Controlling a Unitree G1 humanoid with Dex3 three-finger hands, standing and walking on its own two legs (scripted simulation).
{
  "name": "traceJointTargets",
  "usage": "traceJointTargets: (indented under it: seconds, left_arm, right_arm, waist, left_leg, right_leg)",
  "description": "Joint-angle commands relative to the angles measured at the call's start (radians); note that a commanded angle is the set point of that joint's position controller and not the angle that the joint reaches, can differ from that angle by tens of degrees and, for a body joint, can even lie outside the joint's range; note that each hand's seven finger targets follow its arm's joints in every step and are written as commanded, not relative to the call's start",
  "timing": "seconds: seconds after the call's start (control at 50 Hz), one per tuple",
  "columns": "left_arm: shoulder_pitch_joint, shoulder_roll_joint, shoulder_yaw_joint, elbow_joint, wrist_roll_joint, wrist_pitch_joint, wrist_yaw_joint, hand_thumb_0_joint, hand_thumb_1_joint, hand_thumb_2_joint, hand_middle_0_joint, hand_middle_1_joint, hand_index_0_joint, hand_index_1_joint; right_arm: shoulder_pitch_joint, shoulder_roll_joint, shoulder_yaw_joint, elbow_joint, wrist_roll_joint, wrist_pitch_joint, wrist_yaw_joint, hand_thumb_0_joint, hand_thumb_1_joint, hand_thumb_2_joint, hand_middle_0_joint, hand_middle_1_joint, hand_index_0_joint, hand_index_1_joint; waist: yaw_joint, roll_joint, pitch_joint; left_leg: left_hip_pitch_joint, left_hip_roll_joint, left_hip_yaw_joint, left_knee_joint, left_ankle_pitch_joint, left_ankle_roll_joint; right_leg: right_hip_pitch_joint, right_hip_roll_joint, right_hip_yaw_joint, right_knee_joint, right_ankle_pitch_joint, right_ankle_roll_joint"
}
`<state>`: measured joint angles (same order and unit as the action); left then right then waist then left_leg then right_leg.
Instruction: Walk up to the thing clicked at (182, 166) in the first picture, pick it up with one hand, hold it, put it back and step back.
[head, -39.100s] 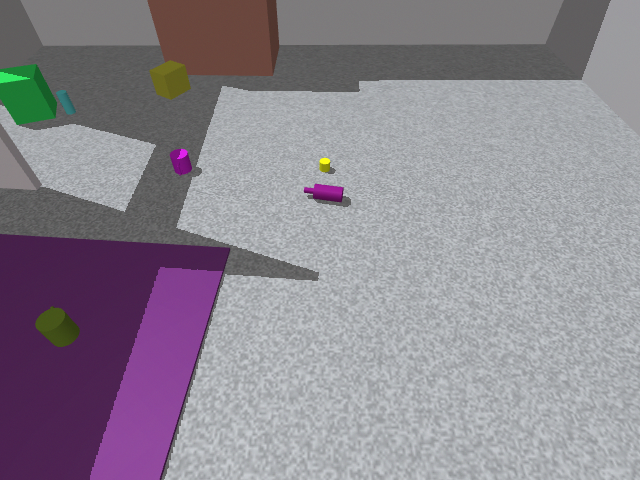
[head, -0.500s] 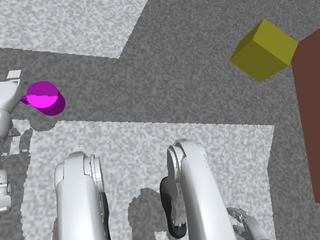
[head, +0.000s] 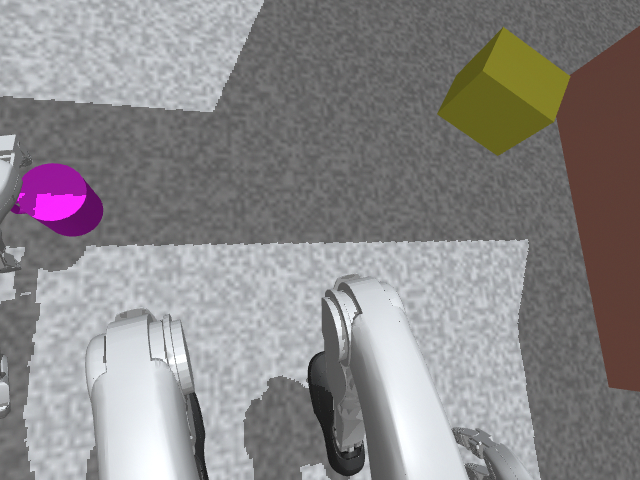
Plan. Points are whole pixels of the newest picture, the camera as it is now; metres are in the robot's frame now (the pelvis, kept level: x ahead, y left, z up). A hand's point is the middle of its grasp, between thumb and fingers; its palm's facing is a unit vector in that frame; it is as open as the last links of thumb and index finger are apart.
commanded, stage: rise first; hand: left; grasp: from above
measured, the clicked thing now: (51, 202) +0.51 +0.32 -0.29
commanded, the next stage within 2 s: approach in 1.48 s
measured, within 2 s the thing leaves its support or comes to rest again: neither
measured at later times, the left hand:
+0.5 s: hand (2, 213) +0.46 +0.33 -0.18, palm faces -0.44 -0.07 -0.89, open 14.2 cm
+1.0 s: hand out of the picture +0.47 +0.34 -0.18, palm faces -0.43 -0.08 -0.90, open 14.1 cm
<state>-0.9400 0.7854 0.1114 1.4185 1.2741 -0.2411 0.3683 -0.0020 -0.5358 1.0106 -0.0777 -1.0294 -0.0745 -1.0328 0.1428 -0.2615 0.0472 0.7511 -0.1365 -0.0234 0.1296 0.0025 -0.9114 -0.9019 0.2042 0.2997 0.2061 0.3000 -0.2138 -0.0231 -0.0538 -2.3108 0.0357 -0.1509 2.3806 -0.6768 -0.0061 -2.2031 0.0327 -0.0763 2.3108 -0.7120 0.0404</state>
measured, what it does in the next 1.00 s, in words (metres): stands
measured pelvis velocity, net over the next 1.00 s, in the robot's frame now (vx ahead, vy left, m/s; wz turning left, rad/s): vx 0.00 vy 0.00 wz -0.03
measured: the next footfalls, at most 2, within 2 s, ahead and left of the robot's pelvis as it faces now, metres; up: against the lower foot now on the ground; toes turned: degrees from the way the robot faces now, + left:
none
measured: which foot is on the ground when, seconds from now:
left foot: down 0.00-1.00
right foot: down 0.00-1.00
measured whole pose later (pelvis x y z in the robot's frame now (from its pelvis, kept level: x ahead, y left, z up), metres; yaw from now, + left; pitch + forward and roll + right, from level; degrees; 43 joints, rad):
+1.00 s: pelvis +0.00 +0.00 -0.02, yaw -2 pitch +33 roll -10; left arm -1.03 0.90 0.13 1.47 1.28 -0.26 0.34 0.00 -0.55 1.02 -0.08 -1.04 -0.08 -1.05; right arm 0.14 -0.27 0.12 0.71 -0.16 -0.03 0.14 0.00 -0.91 -0.90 0.20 0.30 0.21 0.30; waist -0.26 -0.04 0.01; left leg -2.35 0.03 -0.18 2.44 -0.67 0.00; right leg -2.23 0.04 -0.10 2.35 -0.70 0.05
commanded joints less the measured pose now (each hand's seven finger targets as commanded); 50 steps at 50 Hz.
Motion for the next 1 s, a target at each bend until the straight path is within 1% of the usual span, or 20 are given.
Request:
traceJointTargets:
  seconds: [0.0,0.04,0.08,0.1,0.16,0.18,0.2,0.32,0.46,0.52,0.6,0.64,0.68,0.7,0.74,0.76,0.84,0.9,0.94,0.98]
  left_arm:
    - [-0.311,0.272,0.033,-0.126,-0.017,0.009,0.042,0.000,-0.571,1.021,-0.063,-1.026,-0.059,-1.031]
    - [-0.304,0.237,0.011,-0.122,-0.022,0.008,0.038,0.000,-0.584,1.033,-0.064,-1.025,-0.056,-1.033]
    - [-0.331,0.286,0.039,-0.139,-0.018,0.003,0.042,0.000,-0.579,1.029,-0.066,-1.020,-0.058,-1.028]
    - [-0.316,0.285,0.039,-0.130,-0.021,0.003,0.042,0.000,-0.568,1.018,-0.065,-1.028,-0.062,-1.031]
    - [-0.311,0.264,0.022,-0.104,-0.017,0.004,0.040,0.000,-0.566,1.013,-0.066,-1.039,-0.065,-1.040]
    - [-0.326,0.288,0.034,-0.117,-0.022,0.002,0.042,0.000,-0.561,1.008,-0.064,-1.042,-0.065,-1.041]
    - [-0.334,0.304,0.039,-0.113,-0.016,0.002,0.041,0.000,-0.573,1.020,-0.063,-1.036,-0.060,-1.040]
    - [-0.323,0.293,0.028,-0.089,-0.016,0.009,0.038,0.000,-0.576,1.024,-0.063,-1.038,-0.058,-1.043]
    - [-0.353,0.336,0.047,-0.131,-0.022,0.006,0.025,0.000,-0.558,1.007,-0.067,-1.037,-0.066,-1.037]
    - [-0.330,0.324,0.037,-0.112,-0.018,0.001,0.018,0.000,-0.572,1.018,-0.063,-1.041,-0.060,-1.043]
    - [-0.344,0.354,0.048,-0.111,-0.017,-0.007,0.019,0.000,-0.568,1.015,-0.061,-1.040,-0.060,-1.041]
    - [-0.336,0.337,0.041,-0.094,-0.018,-0.010,0.019,0.000,-0.569,1.016,-0.062,-1.042,-0.060,-1.043]
    - [-0.355,0.352,0.047,-0.102,-0.012,-0.013,0.023,0.000,-0.570,1.018,-0.062,-1.042,-0.060,-1.044]
    - [-0.346,0.339,0.034,-0.088,-0.012,-0.012,0.022,0.000,-0.566,1.014,-0.062,-1.046,-0.062,-1.046]
    - [-0.371,0.367,0.046,-0.109,-0.007,-0.015,0.026,0.000,-0.576,1.021,-0.063,-1.043,-0.059,-1.046]
    - [-0.367,0.355,0.040,-0.092,-0.011,-0.011,0.022,0.000,-0.576,1.025,-0.066,-1.035,-0.060,-1.040]
    - [-0.392,0.395,0.052,-0.108,-0.011,-0.017,0.022,0.000,-0.576,1.025,-0.062,-1.046,-0.059,-1.049]
    - [-0.371,0.379,0.041,-0.074,-0.009,-0.011,0.014,0.000,-0.567,1.014,-0.064,-1.054,-0.065,-1.053]
    - [-0.381,0.398,0.045,-0.076,-0.008,-0.008,0.010,0.000,-0.572,1.019,-0.063,-1.049,-0.061,-1.050]
    - [-0.377,0.403,0.051,-0.104,-0.010,-0.007,0.003,0.000,-0.585,1.032,-0.062,-1.043,-0.055,-1.050]
  right_arm:
    - [0.196,-0.251,-0.073,-0.015,0.001,-0.006,-0.014,0.000,-0.907,-0.904,0.199,0.300,0.199,0.300]
    - [0.200,-0.245,-0.067,-0.016,-0.002,-0.008,-0.012,0.000,-0.909,-0.905,0.199,0.300,0.199,0.300]
    - [0.208,-0.253,-0.066,-0.013,-0.002,-0.008,-0.013,0.000,-0.908,-0.904,0.199,0.300,0.199,0.300]
    - [0.202,-0.249,-0.064,-0.014,-0.002,-0.008,-0.014,0.000,-0.908,-0.904,0.199,0.300,0.199,0.300]
    - [0.202,-0.250,-0.060,-0.014,-0.005,-0.011,-0.012,0.000,-0.910,-0.904,0.199,0.300,0.199,0.300]
    - [0.199,-0.253,-0.059,-0.012,-0.004,-0.010,-0.013,0.000,-0.908,-0.903,0.200,0.300,0.200,0.300]
    - [0.201,-0.254,-0.059,-0.015,-0.005,-0.010,-0.013,0.000,-0.909,-0.904,0.199,0.300,0.200,0.300]
    - [0.200,-0.257,-0.051,-0.018,-0.006,-0.014,-0.012,0.000,-0.908,-0.904,0.199,0.300,0.200,0.300]
    - [0.211,-0.266,-0.047,-0.025,-0.008,-0.010,-0.007,0.000,-0.907,-0.903,0.200,0.300,0.200,0.300]
    - [0.208,-0.265,-0.041,-0.027,-0.009,-0.006,-0.004,0.000,-0.907,-0.903,0.200,0.300,0.200,0.300]
    - [0.210,-0.268,-0.033,-0.031,-0.012,-0.002,-0.003,0.000,-0.906,-0.903,0.200,0.300,0.200,0.300]
    - [0.205,-0.269,-0.033,-0.031,-0.012,-0.001,-0.005,0.000,-0.904,-0.902,0.200,0.300,0.200,0.300]
    - [0.208,-0.273,-0.027,-0.030,-0.015,0.001,-0.005,0.000,-0.904,-0.902,0.200,0.300,0.200,0.300]
    - [0.208,-0.271,-0.027,-0.030,-0.014,0.000,-0.003,0.000,-0.905,-0.902,0.200,0.300,0.200,0.300]
    - [0.213,-0.272,-0.022,-0.031,-0.016,0.001,-0.002,0.000,-0.907,-0.903,0.200,0.300,0.200,0.300]
    - [0.219,-0.273,-0.022,-0.030,-0.017,-0.001,-0.003,0.000,-0.907,-0.903,0.200,0.300,0.200,0.300]
    - [0.219,-0.274,-0.013,-0.035,-0.021,0.002,-0.001,0.000,-0.906,-0.903,0.200,0.300,0.200,0.300]
    - [0.217,-0.275,-0.011,-0.038,-0.024,0.001,-0.001,0.000,-0.907,-0.903,0.200,0.300,0.200,0.300]
    - [0.210,-0.281,-0.008,-0.037,-0.020,0.002,-0.002,0.000,-0.906,-0.902,0.200,0.300,0.200,0.300]
    - [0.207,-0.285,-0.011,-0.051,-0.021,0.006,-0.001,0.000,-0.905,-0.903,0.200,0.300,0.200,0.300]
  waist:
    - [0.004,0.305,-0.647]
    - [-0.009,0.300,-0.639]
    - [-0.007,0.302,-0.667]
    - [0.003,0.306,-0.670]
    - [-0.016,0.305,-0.644]
    - [-0.004,0.312,-0.645]
    - [-0.011,0.316,-0.647]
    - [-0.016,0.306,-0.619]
    - [-0.023,0.336,-0.668]
    - [-0.023,0.350,-0.645]
    - [-0.027,0.341,-0.631]
    - [-0.027,0.350,-0.625]
    - [-0.034,0.353,-0.633]
    - [-0.039,0.345,-0.619]
    - [-0.040,0.366,-0.629]
    - [-0.048,0.334,-0.630]
    - [-0.046,0.338,-0.641]
    - [-0.049,0.332,-0.616]
    - [-0.043,0.364,-0.597]
    - [-0.038,0.399,-0.625]
  left_leg:
    - [0.544,-0.017,0.091,-0.238,0.150,0.030]
    - [0.536,-0.017,0.093,-0.230,0.163,0.031]
    - [0.537,-0.018,0.091,-0.223,0.173,0.031]
    - [0.543,-0.018,0.095,-0.221,0.184,0.031]
    - [0.528,-0.018,0.093,-0.213,0.177,0.031]
    - [0.526,-0.018,0.092,-0.218,0.168,0.031]
    - [0.523,-0.017,0.090,-0.217,0.155,0.031]
    - [0.518,-0.018,0.087,-0.212,0.150,0.031]
    - [0.543,-0.015,0.082,-0.197,0.192,0.028]
    - [0.534,-0.016,0.079,-0.199,0.185,0.025]
    - [0.515,-0.019,0.081,-0.192,0.176,0.029]
    - [0.529,-0.017,0.076,-0.195,0.176,0.025]
    - [0.533,-0.018,0.076,-0.190,0.188,0.027]
    - [0.536,-0.016,0.072,-0.186,0.194,0.026]
    - [0.529,-0.017,0.078,-0.185,0.200,0.026]
    - [0.528,-0.015,0.077,-0.171,0.210,0.031]
    - [0.492,-0.015,0.083,-0.170,0.189,0.033]
    - [0.489,-0.015,0.080,-0.174,0.174,0.033]
    - [0.506,-0.016,0.073,-0.192,0.160,0.027]
    - [0.540,-0.015,0.063,-0.203,0.167,0.021]
  right_leg:
    - [0.258,0.021,-0.083,-0.238,0.222,-0.074]
    - [0.273,0.022,-0.083,-0.239,0.236,-0.072]
    - [0.286,0.022,-0.084,-0.234,0.245,-0.070]
    - [0.289,0.022,-0.081,-0.233,0.253,-0.070]
    - [0.279,0.022,-0.083,-0.228,0.249,-0.070]
    - [0.266,0.022,-0.084,-0.225,0.240,-0.073]
    - [0.267,0.023,-0.087,-0.228,0.227,-0.072]
    - [0.251,0.022,-0.089,-0.222,0.224,-0.072]
    - [0.271,0.022,-0.095,-0.208,0.260,-0.070]
    - [0.261,0.022,-0.099,-0.200,0.254,-0.072]
    - [0.265,0.023,-0.098,-0.204,0.248,-0.071]
    - [0.245,0.021,-0.102,-0.195,0.244,-0.072]
    - [0.252,0.023,-0.104,-0.197,0.256,-0.070]
    - [0.246,0.024,-0.105,-0.194,0.259,-0.071]
    - [0.263,0.024,-0.103,-0.197,0.269,-0.070]
    - [0.267,0.026,-0.103,-0.200,0.280,-0.066]
    - [0.299,0.028,-0.098,-0.211,0.268,-0.063]
    - [0.282,0.029,-0.102,-0.210,0.253,-0.063]
    - [0.252,0.026,-0.106,-0.198,0.235,-0.071]
    - [0.242,0.025,-0.113,-0.186,0.235,-0.074]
